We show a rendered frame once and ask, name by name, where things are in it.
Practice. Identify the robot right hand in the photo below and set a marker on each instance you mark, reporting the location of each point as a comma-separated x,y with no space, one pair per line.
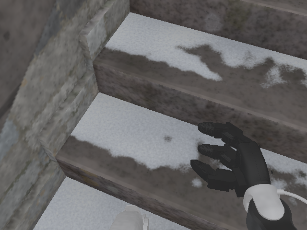
247,162

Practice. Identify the robot right forearm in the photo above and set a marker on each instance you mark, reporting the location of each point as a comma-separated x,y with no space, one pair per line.
266,210

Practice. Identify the left robot thigh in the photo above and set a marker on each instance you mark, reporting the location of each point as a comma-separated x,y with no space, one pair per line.
130,220

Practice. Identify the left robot shin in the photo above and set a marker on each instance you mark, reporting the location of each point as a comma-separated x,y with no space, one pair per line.
133,208

